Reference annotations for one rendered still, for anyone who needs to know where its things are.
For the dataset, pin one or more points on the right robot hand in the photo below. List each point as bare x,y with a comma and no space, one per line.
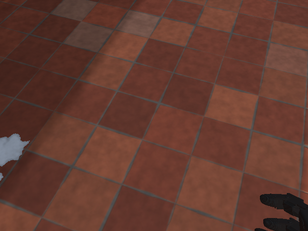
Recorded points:
292,205

